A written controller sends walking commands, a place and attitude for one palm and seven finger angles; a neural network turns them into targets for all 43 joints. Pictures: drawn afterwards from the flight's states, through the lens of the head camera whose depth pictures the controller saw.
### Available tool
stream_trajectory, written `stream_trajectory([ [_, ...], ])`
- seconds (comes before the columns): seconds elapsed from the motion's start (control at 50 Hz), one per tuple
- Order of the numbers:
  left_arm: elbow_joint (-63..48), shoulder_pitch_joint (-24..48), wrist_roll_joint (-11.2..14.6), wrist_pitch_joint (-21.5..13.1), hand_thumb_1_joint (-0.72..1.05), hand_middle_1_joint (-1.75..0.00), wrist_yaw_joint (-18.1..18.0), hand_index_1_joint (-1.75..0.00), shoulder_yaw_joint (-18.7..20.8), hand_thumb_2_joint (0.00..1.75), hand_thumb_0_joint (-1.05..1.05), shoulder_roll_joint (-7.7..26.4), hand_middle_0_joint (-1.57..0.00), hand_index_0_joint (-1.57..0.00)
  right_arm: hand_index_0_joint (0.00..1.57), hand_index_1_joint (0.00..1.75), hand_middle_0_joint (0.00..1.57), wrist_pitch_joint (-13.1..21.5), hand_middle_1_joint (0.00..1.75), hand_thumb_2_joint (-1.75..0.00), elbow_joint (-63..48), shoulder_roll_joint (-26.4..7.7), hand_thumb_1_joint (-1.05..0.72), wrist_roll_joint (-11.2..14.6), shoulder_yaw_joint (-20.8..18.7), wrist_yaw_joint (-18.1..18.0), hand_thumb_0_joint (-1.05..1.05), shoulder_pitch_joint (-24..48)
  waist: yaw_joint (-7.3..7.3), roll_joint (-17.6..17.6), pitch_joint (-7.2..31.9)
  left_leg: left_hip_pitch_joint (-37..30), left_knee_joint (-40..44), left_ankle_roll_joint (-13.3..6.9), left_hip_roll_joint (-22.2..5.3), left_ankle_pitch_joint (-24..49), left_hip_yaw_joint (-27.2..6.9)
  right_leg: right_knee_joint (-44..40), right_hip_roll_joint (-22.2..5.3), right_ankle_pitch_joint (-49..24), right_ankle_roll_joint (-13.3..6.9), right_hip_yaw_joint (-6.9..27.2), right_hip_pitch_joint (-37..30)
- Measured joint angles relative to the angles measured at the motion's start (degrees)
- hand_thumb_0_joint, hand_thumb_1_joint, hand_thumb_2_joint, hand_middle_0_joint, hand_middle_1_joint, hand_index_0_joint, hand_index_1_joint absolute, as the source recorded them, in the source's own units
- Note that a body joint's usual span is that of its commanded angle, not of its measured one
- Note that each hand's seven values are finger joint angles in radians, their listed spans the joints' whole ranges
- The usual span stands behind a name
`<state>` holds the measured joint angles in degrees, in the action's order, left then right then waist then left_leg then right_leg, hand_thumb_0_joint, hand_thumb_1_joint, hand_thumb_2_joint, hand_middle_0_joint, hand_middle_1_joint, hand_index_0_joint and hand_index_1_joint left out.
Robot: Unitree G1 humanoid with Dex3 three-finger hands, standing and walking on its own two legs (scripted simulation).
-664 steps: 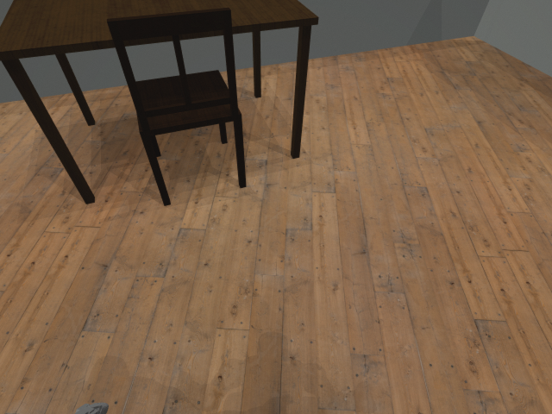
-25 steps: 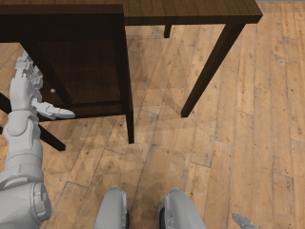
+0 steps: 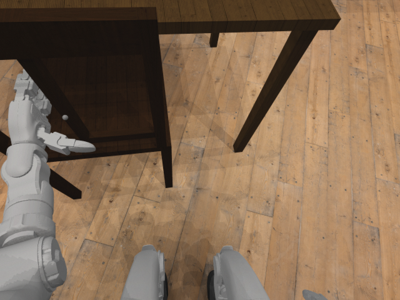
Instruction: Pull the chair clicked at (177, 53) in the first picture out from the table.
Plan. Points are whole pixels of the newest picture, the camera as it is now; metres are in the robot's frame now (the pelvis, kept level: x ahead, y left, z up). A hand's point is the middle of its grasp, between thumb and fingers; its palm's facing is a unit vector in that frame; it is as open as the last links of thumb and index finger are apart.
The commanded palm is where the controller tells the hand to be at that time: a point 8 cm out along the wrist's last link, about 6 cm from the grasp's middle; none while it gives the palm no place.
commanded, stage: push the fingers through the gap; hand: left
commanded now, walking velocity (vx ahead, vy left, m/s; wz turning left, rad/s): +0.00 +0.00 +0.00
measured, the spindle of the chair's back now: (62, 104) +0.49 +0.27 +0.01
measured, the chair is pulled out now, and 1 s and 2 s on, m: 0.00 0.00 0.03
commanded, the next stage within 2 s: hook a spindle and tug to test in 0.04 s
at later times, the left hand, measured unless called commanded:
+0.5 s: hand (67, 115) +0.46 +0.24 +0.02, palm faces +0.12 -0.99 -0.02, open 15.4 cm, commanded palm +0.44 +0.28 +0.03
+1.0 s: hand (68, 112) +0.46 +0.24 +0.03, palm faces +0.13 -0.99 -0.02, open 6.0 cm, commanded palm +0.43 +0.28 +0.03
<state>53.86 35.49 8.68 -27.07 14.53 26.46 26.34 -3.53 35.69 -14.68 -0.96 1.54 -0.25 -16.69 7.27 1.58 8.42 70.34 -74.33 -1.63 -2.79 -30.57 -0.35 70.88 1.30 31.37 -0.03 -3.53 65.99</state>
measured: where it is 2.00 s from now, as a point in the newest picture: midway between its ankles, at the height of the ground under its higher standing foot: outside the picture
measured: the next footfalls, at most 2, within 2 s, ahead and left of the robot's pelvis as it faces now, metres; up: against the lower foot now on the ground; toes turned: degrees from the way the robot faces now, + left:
none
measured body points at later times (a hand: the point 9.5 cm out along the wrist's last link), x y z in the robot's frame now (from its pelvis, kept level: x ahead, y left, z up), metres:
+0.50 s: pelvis +0.00 +0.00 +0.00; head +0.15 +0.03 +0.42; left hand +0.45 +0.30 +0.03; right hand +0.07 -0.27 -0.12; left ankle +0.03 +0.10 -0.62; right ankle +0.02 -0.13 -0.62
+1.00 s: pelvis +0.00 +0.00 +0.00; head +0.16 +0.03 +0.42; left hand +0.45 +0.29 +0.03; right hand +0.06 -0.27 -0.11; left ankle +0.03 +0.10 -0.62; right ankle +0.02 -0.13 -0.62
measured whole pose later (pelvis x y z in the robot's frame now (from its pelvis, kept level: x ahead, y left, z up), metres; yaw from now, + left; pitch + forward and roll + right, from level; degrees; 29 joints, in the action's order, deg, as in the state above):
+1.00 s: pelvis +0.00 +0.00 +0.00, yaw +0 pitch +27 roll -4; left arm 53.9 35.9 9.3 -26.9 14.2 26.3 26.7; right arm -4.1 35.2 -14.7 -1.0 1.5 0.0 -16.1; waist 7.9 1.5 8.4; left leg 70.1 -74.3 -1.6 -3.0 -31.1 -0.3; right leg 70.6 1.6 31.6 0.0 -3.4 65.8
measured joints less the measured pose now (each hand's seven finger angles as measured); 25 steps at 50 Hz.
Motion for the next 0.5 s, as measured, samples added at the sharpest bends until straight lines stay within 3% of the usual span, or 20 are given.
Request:
stream_trajectory([
  [0.26, 3.2, 2.5, 0.3, -0.2, -0.5, -0.13, 1.6, -0.13, -0.3, 0.3, -0.02, 1.5, -0.08, -0.08, 0.2, 0.3, 0.21, -0.1, 0.3, -0.9, -0.3, -0.5, -0.91, 0.0, 0.1, -0.3, 0.01, 1.4, -0.07, -0.2, -0.1, 0.8, -0.9, 0.1, 0.1, -0.1, -0.6, 0.7, -0.1, 0.3, -0.2, -0.5, 0.5],
  [0.5, 1.9, 2.5, 0.0, 0.0, -0.5, -0.62, 0.6, -0.62, -1.1, 0.3, -0.02, 0.7, -0.23, -0.24, 0.2, 0.3, 0.21, -0.3, 0.3, -0.9, 0.1, -0.2, -0.91, 0.0, 0.2, -0.2, 0.01, 1.1, 0.0, 0.0, -0.2, 1.1, -1.0, 0.1, 0.2, -0.1, -0.6, 0.8, -0.1, 0.2, -0.1, -0.5, 0.8],
])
